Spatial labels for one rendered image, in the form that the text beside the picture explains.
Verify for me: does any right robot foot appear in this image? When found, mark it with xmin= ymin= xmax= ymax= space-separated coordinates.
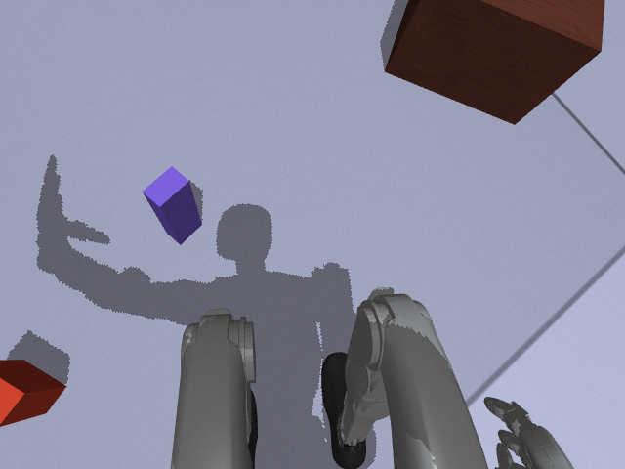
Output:
xmin=321 ymin=352 xmax=366 ymax=469

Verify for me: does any right robot hand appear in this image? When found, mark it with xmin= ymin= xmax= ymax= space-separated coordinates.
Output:
xmin=484 ymin=397 xmax=574 ymax=469

